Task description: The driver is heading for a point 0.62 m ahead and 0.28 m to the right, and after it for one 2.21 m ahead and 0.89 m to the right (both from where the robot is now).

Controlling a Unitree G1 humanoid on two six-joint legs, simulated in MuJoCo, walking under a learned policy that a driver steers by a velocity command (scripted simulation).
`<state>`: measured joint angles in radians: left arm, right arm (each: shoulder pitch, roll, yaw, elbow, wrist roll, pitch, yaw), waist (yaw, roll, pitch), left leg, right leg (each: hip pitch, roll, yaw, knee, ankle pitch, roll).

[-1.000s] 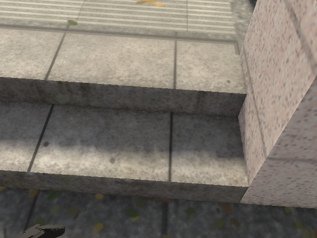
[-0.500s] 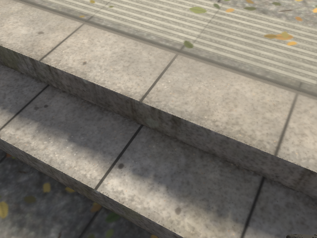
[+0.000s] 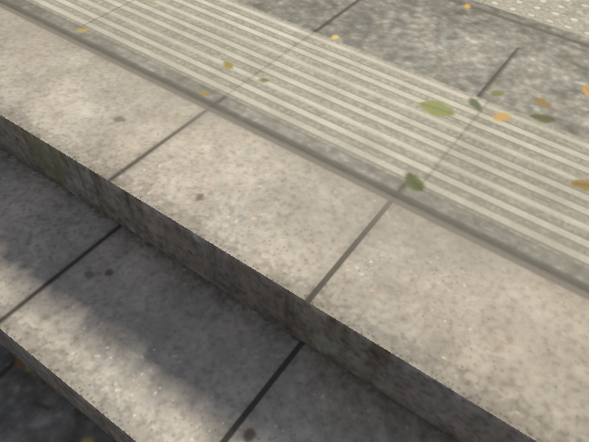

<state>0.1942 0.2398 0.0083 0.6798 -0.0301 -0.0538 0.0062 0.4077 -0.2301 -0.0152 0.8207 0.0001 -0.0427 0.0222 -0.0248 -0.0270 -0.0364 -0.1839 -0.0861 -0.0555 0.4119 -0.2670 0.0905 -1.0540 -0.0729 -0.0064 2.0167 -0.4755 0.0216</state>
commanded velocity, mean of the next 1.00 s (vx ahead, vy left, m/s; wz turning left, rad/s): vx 0.47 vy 0.00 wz -0.38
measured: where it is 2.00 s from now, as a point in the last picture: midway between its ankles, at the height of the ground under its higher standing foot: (357, 271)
